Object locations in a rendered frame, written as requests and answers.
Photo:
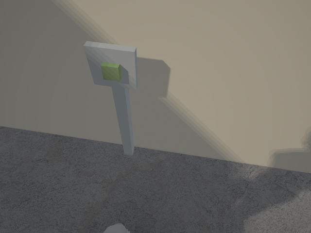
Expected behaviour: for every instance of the button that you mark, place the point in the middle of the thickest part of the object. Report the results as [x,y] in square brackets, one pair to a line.
[111,71]

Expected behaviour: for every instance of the panel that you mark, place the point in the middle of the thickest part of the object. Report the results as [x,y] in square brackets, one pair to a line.
[126,56]

